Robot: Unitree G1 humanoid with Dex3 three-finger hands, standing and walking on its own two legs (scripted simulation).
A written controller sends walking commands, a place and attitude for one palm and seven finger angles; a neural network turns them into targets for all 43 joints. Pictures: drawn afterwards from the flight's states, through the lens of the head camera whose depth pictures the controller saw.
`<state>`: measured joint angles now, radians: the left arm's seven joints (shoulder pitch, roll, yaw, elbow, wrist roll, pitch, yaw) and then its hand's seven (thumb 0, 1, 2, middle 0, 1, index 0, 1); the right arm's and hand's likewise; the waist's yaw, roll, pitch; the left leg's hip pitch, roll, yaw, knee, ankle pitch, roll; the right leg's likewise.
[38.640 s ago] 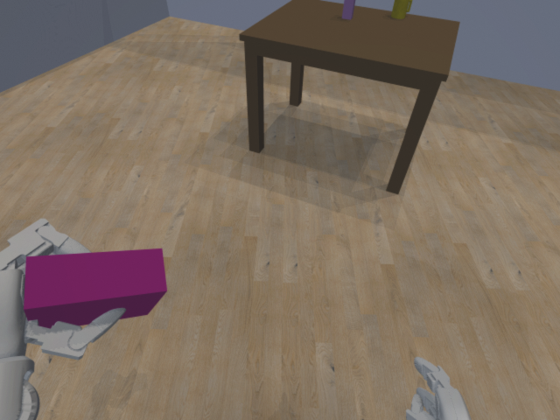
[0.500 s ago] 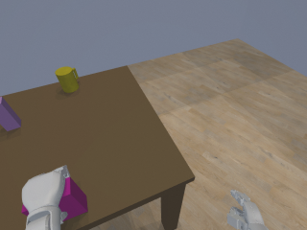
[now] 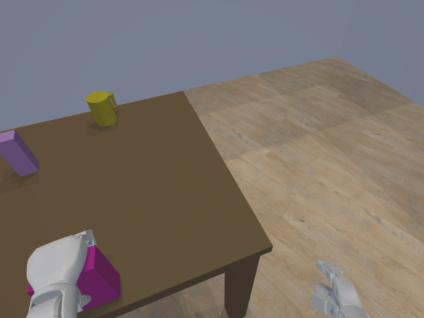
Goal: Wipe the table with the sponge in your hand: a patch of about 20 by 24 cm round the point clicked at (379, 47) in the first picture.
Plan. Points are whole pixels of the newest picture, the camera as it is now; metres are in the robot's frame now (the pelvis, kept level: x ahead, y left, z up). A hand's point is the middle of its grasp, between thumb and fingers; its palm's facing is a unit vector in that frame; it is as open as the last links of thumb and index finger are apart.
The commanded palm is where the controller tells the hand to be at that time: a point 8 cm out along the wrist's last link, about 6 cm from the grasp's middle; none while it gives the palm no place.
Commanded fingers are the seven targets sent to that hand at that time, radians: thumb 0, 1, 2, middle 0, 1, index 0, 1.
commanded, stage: lift the sponge slowly off the table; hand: left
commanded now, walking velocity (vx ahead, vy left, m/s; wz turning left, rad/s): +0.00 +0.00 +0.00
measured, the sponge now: (84, 287) +0.16 +0.29 -0.04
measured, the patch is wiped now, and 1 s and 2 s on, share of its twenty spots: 1.00 1.00 1.00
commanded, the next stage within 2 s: bring the sponge back beside the body in 1.16 s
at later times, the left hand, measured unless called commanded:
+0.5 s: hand (68, 265) +0.17 +0.29 +0.04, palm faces -0.01 -0.13 -0.99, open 9.2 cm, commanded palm +0.14 +0.29 +0.11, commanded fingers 0.00 0.10 1.30 -1.20 -1.60 -1.20 -1.60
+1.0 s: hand (65, 248) +0.18 +0.29 +0.08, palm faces +0.03 -0.12 -0.99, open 9.2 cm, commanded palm +0.15 +0.28 +0.15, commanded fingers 0.00 0.10 1.30 -1.20 -1.60 -1.20 -1.60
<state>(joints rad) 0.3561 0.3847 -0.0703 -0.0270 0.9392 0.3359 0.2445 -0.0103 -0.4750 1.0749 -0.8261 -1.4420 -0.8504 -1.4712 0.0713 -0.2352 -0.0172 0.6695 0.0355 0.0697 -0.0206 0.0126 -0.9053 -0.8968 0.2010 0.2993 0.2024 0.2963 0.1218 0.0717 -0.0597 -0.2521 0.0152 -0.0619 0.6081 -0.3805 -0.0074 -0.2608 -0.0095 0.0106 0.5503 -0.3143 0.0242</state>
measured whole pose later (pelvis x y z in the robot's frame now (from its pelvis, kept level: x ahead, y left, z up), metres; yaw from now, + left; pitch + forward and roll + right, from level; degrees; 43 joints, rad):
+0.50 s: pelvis -0.01 -0.01 +0.01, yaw +0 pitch -2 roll -1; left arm 0.33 0.42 -0.07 -0.11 0.91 0.38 0.17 -0.01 -0.48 1.07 -0.83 -1.43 -0.86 -1.46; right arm 0.05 -0.24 0.00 0.67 0.04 0.08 -0.03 0.01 -0.91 -0.90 0.20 0.30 0.20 0.30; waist 0.13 0.09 -0.02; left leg -0.16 0.02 -0.06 0.51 -0.32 -0.02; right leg -0.17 -0.01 0.01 0.46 -0.26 0.02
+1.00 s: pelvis +0.00 -0.01 +0.01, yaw +0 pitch -3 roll -1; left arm 0.31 0.46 -0.04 -0.21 0.89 0.41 0.10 -0.01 -0.48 1.07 -0.83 -1.43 -0.85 -1.46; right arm 0.04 -0.26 0.00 0.66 0.05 0.07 -0.03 0.01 -0.91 -0.90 0.20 0.30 0.20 0.30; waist 0.12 0.11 -0.01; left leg -0.11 0.02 -0.07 0.46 -0.31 -0.02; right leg -0.12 -0.01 0.00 0.42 -0.25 0.02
